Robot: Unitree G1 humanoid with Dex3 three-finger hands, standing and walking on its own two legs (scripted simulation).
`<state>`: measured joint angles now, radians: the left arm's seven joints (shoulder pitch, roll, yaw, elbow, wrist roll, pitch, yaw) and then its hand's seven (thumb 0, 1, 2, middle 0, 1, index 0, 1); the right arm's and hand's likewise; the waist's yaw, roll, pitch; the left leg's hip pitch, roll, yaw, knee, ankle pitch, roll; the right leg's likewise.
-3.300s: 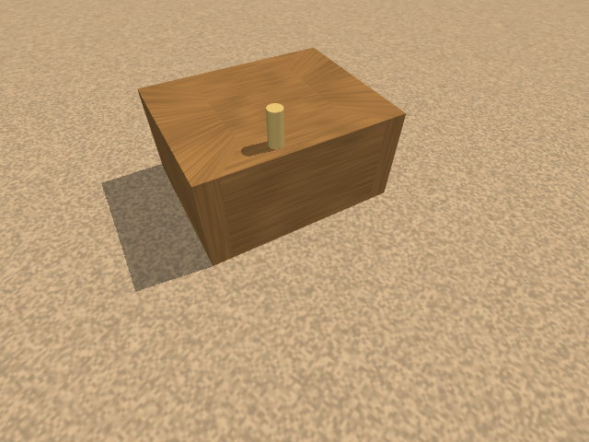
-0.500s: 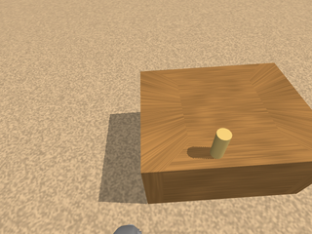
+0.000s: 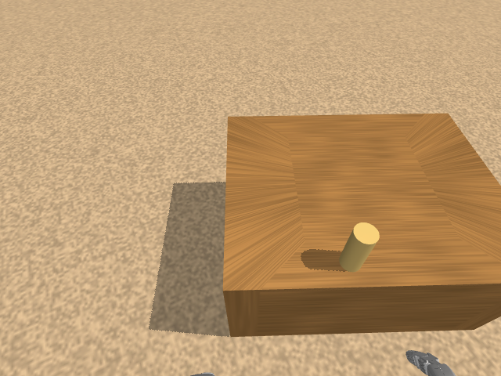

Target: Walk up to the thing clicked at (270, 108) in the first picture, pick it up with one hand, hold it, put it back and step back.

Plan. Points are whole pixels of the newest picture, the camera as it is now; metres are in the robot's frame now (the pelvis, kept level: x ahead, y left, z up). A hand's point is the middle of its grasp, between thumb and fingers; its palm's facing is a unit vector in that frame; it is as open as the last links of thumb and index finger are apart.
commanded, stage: walk up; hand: right
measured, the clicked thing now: (357, 248) +0.46 -0.26 -0.23
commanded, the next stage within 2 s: stand in 1.02 s
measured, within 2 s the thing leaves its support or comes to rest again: neither
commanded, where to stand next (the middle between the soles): +0.08 +0.00 m, yaw -1 degrees
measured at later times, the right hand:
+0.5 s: hand out of the picture +0.09 -0.24 -0.13, palm faces +0.00 +0.94 -0.33, open 7.4 cm
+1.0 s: hand out of the picture +0.12 -0.24 -0.13, palm faces +0.00 +0.95 -0.32, open 7.4 cm
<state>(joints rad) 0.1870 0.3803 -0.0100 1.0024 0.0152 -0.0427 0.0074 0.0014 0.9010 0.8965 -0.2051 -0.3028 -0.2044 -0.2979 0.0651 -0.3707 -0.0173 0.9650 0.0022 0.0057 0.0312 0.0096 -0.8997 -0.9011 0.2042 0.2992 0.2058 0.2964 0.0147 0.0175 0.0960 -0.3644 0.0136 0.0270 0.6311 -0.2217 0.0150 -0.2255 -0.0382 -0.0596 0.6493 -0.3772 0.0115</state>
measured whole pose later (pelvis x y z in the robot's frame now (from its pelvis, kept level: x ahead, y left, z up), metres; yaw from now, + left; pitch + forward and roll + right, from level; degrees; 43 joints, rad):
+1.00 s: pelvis +0.02 +0.01 +0.02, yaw +0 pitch -2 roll +0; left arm 0.11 0.36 0.00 1.14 0.02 -0.02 0.00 0.00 0.90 0.90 -0.20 -0.30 -0.20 -0.30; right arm 0.06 -0.34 -0.02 1.14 -0.01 0.01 0.03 0.01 -0.90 -0.90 0.20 0.30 0.20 0.30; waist 0.00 0.01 0.04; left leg -0.21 -0.01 0.03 0.35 -0.11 0.03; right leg -0.05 -0.05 -0.06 0.33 -0.24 0.03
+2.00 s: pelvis +0.04 -0.01 +0.03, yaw -1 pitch -2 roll +0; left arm 0.12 0.35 0.01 1.12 0.01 -0.01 0.00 0.00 0.90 0.90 -0.20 -0.30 -0.20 -0.30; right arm 0.07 -0.34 0.01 1.15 -0.01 -0.01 0.01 0.01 -0.90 -0.90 0.20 0.30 0.20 0.30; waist -0.01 0.00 0.04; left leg -0.16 0.03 0.04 0.33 -0.14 -0.01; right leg 0.00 -0.01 -0.05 0.28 -0.24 0.00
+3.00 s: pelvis +0.04 -0.01 +0.03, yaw -1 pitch -2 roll +0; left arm 0.13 0.35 0.00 1.11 0.01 -0.01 0.00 0.00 0.90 0.90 -0.20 -0.30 -0.20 -0.30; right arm 0.09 -0.35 0.01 1.15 -0.01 -0.01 0.01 0.01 -0.90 -0.90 0.20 0.30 0.21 0.30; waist -0.01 -0.01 0.05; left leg -0.16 0.02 0.05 0.33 -0.14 -0.01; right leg 0.00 -0.02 -0.04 0.28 -0.25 0.01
